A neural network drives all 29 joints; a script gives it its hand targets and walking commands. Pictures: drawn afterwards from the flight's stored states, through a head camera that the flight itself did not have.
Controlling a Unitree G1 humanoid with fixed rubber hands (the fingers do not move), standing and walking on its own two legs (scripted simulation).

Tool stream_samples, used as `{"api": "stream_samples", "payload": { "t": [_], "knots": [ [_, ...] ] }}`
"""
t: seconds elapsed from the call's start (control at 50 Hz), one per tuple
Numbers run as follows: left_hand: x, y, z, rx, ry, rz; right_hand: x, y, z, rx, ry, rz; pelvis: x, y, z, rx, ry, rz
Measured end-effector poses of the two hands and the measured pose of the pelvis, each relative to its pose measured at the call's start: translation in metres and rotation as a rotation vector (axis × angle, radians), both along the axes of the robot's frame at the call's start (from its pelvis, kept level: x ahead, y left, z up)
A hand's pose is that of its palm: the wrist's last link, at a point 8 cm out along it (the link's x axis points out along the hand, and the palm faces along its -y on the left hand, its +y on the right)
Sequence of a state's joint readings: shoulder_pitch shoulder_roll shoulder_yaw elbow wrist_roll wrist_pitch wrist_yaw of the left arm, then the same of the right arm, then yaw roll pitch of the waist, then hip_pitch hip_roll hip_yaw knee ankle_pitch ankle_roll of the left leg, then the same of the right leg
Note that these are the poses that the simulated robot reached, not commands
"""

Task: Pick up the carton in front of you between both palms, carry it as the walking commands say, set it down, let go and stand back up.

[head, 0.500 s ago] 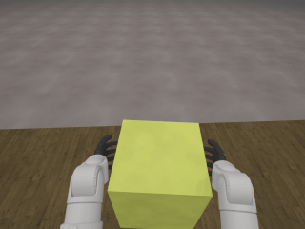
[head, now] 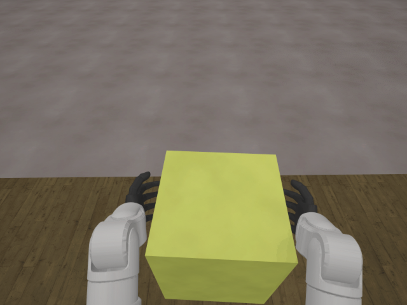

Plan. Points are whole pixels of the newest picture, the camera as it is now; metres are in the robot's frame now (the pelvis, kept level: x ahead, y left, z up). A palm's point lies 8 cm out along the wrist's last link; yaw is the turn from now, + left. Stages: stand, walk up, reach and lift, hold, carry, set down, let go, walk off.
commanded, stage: carry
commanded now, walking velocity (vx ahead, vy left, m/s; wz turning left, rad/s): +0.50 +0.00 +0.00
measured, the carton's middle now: (217, 230) +0.28 -0.01 +0.02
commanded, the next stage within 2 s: none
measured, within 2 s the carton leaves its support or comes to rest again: neither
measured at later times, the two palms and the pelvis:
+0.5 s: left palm (151, 109) +0.61 +0.17 +0.09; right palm (260, 113) +0.59 -0.13 +0.09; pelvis +0.33 +0.03 +0.00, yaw -3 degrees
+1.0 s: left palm (175, 46) +0.98 +0.14 +0.12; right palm (254, 49) +0.99 -0.17 +0.11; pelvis +0.65 -0.01 -0.01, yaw -1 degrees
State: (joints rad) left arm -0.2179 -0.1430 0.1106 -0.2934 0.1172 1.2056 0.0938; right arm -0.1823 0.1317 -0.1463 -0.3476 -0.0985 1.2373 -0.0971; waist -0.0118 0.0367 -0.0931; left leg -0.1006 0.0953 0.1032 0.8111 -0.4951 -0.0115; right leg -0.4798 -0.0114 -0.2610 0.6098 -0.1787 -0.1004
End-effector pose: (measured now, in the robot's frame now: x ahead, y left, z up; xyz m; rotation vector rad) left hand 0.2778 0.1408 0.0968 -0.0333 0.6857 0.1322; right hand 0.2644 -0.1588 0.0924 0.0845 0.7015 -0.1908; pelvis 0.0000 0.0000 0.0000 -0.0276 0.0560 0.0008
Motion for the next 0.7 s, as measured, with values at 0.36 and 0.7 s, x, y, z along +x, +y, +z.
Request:
{"api": "stream_samples", "payload": {
  "t": [0.36, 0.7],
  "knots": [
    [0.216, 0.017, 0.022, 0.0, -0.014, 0.053, 0.23, 0.016, 0.021, -0.02, -0.015, 0.065, 0.227, 0.003, 0.023, 0.052, 0.014, -0.001],
    [0.452, 0.024, 0.006, -0.021, 0.069, -0.058, 0.436, 0.025, 0.015, -0.043, 0.07, -0.044, 0.447, 0.036, 0.034, -0.001, 0.016, -0.058]
  ]
}}
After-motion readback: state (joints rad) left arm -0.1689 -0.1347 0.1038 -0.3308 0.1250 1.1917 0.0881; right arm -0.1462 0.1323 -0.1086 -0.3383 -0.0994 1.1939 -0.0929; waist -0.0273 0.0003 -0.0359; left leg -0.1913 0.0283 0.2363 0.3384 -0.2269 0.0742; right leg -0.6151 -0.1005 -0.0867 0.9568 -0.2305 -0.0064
